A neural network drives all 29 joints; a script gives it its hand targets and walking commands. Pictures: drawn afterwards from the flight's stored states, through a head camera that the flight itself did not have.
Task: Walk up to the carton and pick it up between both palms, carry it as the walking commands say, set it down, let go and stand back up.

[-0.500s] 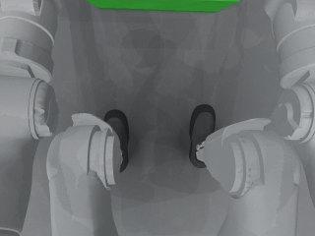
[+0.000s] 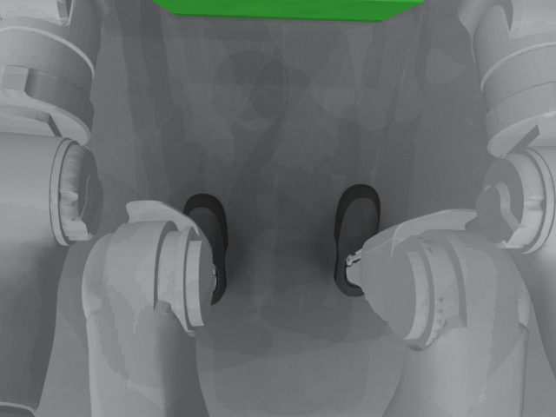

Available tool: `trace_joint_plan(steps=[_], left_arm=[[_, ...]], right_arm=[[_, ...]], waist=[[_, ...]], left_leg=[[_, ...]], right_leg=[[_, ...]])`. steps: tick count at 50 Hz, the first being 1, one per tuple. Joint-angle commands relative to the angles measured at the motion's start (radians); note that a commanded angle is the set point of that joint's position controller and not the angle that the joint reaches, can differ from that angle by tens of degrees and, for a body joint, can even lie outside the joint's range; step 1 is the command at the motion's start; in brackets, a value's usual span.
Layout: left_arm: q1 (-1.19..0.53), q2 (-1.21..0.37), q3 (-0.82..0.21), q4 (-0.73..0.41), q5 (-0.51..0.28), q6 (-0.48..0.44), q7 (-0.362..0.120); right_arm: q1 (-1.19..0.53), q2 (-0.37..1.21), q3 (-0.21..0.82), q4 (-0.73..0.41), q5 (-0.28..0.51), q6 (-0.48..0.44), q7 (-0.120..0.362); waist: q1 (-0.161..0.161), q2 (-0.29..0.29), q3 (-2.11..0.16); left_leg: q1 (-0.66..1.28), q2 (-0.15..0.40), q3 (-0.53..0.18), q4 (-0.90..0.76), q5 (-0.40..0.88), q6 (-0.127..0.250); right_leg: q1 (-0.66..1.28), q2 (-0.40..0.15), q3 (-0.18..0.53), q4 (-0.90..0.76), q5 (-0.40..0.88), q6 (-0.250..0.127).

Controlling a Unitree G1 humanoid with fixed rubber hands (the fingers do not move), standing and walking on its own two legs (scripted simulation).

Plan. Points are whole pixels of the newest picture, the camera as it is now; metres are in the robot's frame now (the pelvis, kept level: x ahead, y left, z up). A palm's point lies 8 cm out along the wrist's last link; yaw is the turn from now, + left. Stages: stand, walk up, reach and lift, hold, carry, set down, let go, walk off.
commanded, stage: reach and lift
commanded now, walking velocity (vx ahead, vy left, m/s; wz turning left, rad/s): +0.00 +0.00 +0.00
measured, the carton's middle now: out of the picture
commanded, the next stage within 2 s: none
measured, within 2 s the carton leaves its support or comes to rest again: leaves its support in 0.50 s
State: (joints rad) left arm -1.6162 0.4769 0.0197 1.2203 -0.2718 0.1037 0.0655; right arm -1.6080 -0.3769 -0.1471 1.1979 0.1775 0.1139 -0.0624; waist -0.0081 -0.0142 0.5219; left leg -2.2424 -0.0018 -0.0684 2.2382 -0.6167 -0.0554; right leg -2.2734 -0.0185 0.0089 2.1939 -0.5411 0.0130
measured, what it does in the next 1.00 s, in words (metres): stands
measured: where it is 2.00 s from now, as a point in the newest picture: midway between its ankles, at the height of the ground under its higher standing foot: (280, 261)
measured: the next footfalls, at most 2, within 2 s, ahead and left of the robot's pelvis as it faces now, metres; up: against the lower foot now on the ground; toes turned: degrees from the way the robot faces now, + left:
none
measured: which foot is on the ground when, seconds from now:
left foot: down 0.00-1.00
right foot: down 0.00-1.00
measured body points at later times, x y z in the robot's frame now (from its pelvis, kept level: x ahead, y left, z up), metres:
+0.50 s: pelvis +0.00 +0.00 +0.00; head +0.40 +0.01 +0.20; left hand +0.57 +0.19 -0.21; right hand +0.57 -0.18 -0.21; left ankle +0.10 +0.14 -0.33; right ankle +0.12 -0.13 -0.33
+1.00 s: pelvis -0.01 +0.01 +0.00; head +0.38 +0.02 +0.22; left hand +0.59 +0.19 -0.16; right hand +0.59 -0.18 -0.15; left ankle +0.10 +0.14 -0.33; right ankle +0.12 -0.13 -0.33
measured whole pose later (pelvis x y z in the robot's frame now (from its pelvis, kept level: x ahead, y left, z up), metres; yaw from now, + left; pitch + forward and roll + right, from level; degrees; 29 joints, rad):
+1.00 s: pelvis -0.01 +0.01 +0.00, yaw +0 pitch +32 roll -2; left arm -1.62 0.46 0.05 1.01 -0.25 0.26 0.13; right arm -1.60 -0.41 -0.13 1.00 0.21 0.26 -0.13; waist -0.01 -0.01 0.52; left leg -2.19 0.00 -0.07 2.24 -0.61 -0.04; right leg -2.21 -0.02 0.01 2.18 -0.54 0.02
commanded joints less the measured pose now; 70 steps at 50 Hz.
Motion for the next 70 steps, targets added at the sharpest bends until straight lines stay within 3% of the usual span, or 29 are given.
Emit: trace_joint_plan(steps=[1,3,9,10,11,14,15,16,18,20,21,29,31,33,34,36,40,42,43,48,50,53,55,56,57,61,62,67,70], left_arm=[[-0.521,-0.703,-0.109,-0.263,0.012,-0.008,-0.252],[-0.563,-0.638,-0.115,-0.308,0.0,-0.018,-0.245],[-0.554,-0.737,-0.134,-0.283,-0.043,0.001,-0.253],[-0.563,-0.704,-0.1,-0.299,-0.004,-0.002,-0.249],[-0.563,-0.729,-0.129,-0.301,-0.027,-0.003,-0.247],[-0.617,-0.695,-0.13,-0.334,-0.037,-0.01,-0.239],[-0.657,-0.707,-0.172,-0.377,-0.072,-0.012,-0.243],[-0.679,-0.73,-0.201,-0.406,-0.086,-0.013,-0.232],[-0.762,-0.738,-0.219,-0.489,-0.122,-0.026,-0.218],[-0.68,-0.703,-0.174,-0.41,-0.098,-0.017,-0.214],[-0.726,-0.725,-0.201,-0.471,-0.116,-0.017,-0.217],[-0.746,-0.693,-0.202,-0.568,-0.108,-0.002,-0.177],[-0.751,-0.735,-0.22,-0.608,-0.119,0.008,-0.181],[-0.683,-0.811,-0.224,-0.556,-0.104,0.028,-0.179],[-0.705,-0.81,-0.232,-0.578,-0.119,0.032,-0.188],[-0.664,-0.84,-0.223,-0.579,-0.087,0.044,-0.191],[-0.716,-0.8,-0.24,-0.68,-0.096,0.072,-0.193],[-0.689,-0.874,-0.215,-0.598,-0.076,0.089,-0.21],[-0.74,-0.882,-0.193,-0.586,-0.066,0.083,-0.216],[-0.662,-0.955,-0.191,-0.523,-0.038,0.133,-0.239],[-0.772,-0.974,-0.237,-0.728,-0.081,0.127,-0.239],[-0.681,-0.99,-0.211,-0.681,-0.056,0.151,-0.236],[-0.741,-1.0,-0.229,-0.711,-0.074,0.157,-0.232],[-0.703,-1.061,-0.265,-0.733,-0.088,0.166,-0.233],[-0.734,-1.029,-0.262,-0.719,-0.079,0.16,-0.228],[-0.676,-1.103,-0.211,-0.685,-0.048,0.183,-0.248],[-0.568,-1.122,-0.132,-0.49,0.02,0.194,-0.253],[-0.655,-1.158,-0.241,-0.754,-0.022,0.208,-0.242],[-0.685,-1.126,-0.238,-0.81,-0.021,0.218,-0.24]], right_arm=[[-0.444,0.614,0.123,-0.193,-0.005,0.02,0.217],[-0.513,0.617,0.181,-0.244,0.06,0.017,0.223],[-0.509,0.614,0.189,-0.265,0.061,0.007,0.226],[-0.474,0.662,0.143,-0.203,0.046,0.024,0.232],[-0.486,0.624,0.171,-0.241,0.062,0.01,0.224],[-0.574,0.64,0.193,-0.327,0.089,0.008,0.211],[-0.542,0.617,0.185,-0.297,0.084,0.01,0.209],[-0.603,0.63,0.192,-0.31,0.111,0.004,0.203],[-0.619,0.652,0.196,-0.374,0.117,-0.003,0.184],[-0.605,0.63,0.205,-0.337,0.102,0.007,0.178],[-0.576,0.646,0.207,-0.344,0.11,0.012,0.181],[-0.669,0.719,0.286,-0.469,0.172,0.032,0.187],[-0.629,0.726,0.298,-0.456,0.171,0.043,0.187],[-0.704,0.669,0.276,-0.513,0.153,0.035,0.185],[-0.653,0.722,0.277,-0.475,0.146,0.057,0.19],[-0.68,0.747,0.33,-0.554,0.17,0.056,0.177],[-0.687,0.769,0.33,-0.597,0.178,0.097,0.192],[-0.731,0.74,0.31,-0.637,0.156,0.086,0.204],[-0.622,0.796,0.219,-0.439,0.102,0.104,0.223],[-0.638,0.811,0.208,-0.497,0.109,0.125,0.254],[-0.623,0.868,0.237,-0.567,0.129,0.133,0.249],[-0.714,0.862,0.265,-0.657,0.148,0.14,0.249],[-0.75,0.854,0.249,-0.697,0.15,0.141,0.254],[-0.72,0.822,0.252,-0.734,0.143,0.143,0.25],[-0.704,0.878,0.257,-0.701,0.155,0.149,0.25],[-0.698,0.918,0.24,-0.701,0.118,0.162,0.266],[-0.656,0.883,0.136,-0.559,0.059,0.17,0.281],[-0.68,0.929,0.259,-0.731,0.13,0.203,0.297],[-0.659,0.997,0.256,-0.74,0.153,0.216,0.299]], waist=[[-0.045,0.088,-0.967],[-0.002,0.022,-1.043],[-0.043,0.063,-1.058],[-0.008,0.077,-0.968],[-0.037,0.068,-1.016],[-0.01,0.027,-1.107],[-0.071,0.048,-1.181],[-0.04,0.111,-1.274],[-0.073,0.066,-1.413],[-0.026,0.023,-1.343],[-0.07,0.026,-1.41],[0.026,0.032,-1.721],[-0.007,-0.021,-1.762],[-0.026,0.068,-1.781],[-0.044,0.028,-1.798],[0.011,0.031,-1.955],[0.024,0.025,-1.996],[-0.019,0.023,-1.901],[-0.04,0.049,-1.758],[-0.024,0.089,-1.751],[-0.064,0.089,-2.005],[-0.01,0.077,-2.079],[-0.03,0.075,-2.13],[-0.086,0.091,-2.238],[-0.035,0.118,-2.223],[-0.037,0.079,-2.232],[-0.034,0.117,-1.93],[-0.039,0.113,-2.371],[0.0,0.101,-2.432]], left_leg=[[0.284,-0.066,0.153,-0.104,0.306,0.045],[0.326,-0.06,0.147,-0.106,0.306,0.048],[0.354,-0.066,0.148,-0.101,0.357,0.05],[0.34,-0.063,0.152,-0.114,0.354,0.058],[0.32,-0.063,0.143,-0.105,0.335,0.056],[0.29,-0.066,0.161,-0.12,0.33,0.054],[0.381,-0.057,0.152,-0.111,0.367,0.041],[0.492,-0.057,0.161,-0.091,0.424,0.04],[0.474,-0.06,0.15,-0.098,0.455,0.046],[0.388,-0.065,0.17,-0.121,0.378,0.034],[0.406,-0.065,0.153,-0.117,0.429,0.03],[0.666,-0.07,0.17,-0.137,0.513,0.05],[0.596,-0.073,0.172,-0.152,0.49,0.036],[0.701,-0.077,0.164,-0.134,0.514,0.042],[0.692,-0.083,0.175,-0.141,0.493,0.038],[0.749,-0.084,0.187,-0.124,0.572,0.04],[0.774,-0.093,0.193,-0.171,0.514,0.036],[0.708,-0.079,0.183,-0.162,0.45,0.049],[0.674,-0.071,0.163,-0.174,0.39,0.048],[0.687,-0.07,0.174,-0.205,0.36,0.033],[0.865,-0.085,0.165,-0.198,0.51,0.036],[0.916,-0.102,0.166,-0.216,0.543,0.04],[0.964,-0.096,0.162,-0.198,0.542,0.038],[1.009,-0.103,0.157,-0.202,0.585,0.032],[1.002,-0.099,0.177,-0.207,0.601,0.025],[0.954,-0.119,0.177,-0.244,0.508,0.035],[0.802,-0.099,0.167,-0.271,0.385,0.033],[1.101,-0.11,0.165,-0.292,0.598,0.024],[1.079,-0.112,0.184,-0.296,0.534,0.032]], right_leg=[[0.63,0.072,-0.029,-0.092,0.373,-0.024],[0.69,0.069,-0.046,-0.069,0.403,-0.009],[0.675,0.067,-0.053,-0.072,0.426,-0.022],[0.582,0.072,-0.038,-0.089,0.395,-0.023],[0.657,0.063,-0.034,-0.07,0.426,-0.032],[0.756,0.067,-0.041,-0.058,0.468,-0.02],[0.746,0.069,-0.058,-0.063,0.477,-0.027],[0.72,0.068,-0.042,-0.065,0.483,-0.032],[0.831,0.064,-0.055,-0.05,0.562,-0.026],[0.891,0.058,-0.038,-0.051,0.539,-0.03],[0.955,0.065,-0.027,-0.05,0.625,-0.041],[0.989,0.074,-0.055,-0.065,0.619,-0.009],[1.058,0.072,-0.063,-0.058,0.629,-0.012],[0.951,0.075,-0.078,-0.069,0.57,-0.016],[0.99,0.075,-0.074,-0.088,0.568,-0.016],[1.061,0.077,-0.076,-0.07,0.647,0.004],[1.099,0.086,-0.065,-0.104,0.609,0.0],[0.969,0.088,-0.076,-0.124,0.493,-0.005],[0.859,0.081,-0.089,-0.112,0.411,-0.016],[0.834,0.086,-0.09,-0.147,0.357,-0.024],[0.954,0.095,-0.108,-0.142,0.503,-0.017],[0.974,0.105,-0.118,-0.145,0.52,-0.008],[0.926,0.1,-0.116,-0.144,0.474,-0.014],[0.983,0.098,-0.136,-0.125,0.52,-0.015],[0.953,0.104,-0.115,-0.15,0.538,-0.016],[0.98,0.108,-0.117,-0.185,0.447,-0.019],[0.756,0.103,-0.133,-0.179,0.299,-0.024],[0.948,0.119,-0.138,-0.212,0.504,-0.019],[1.006,0.131,-0.126,-0.223,0.47,-0.011]])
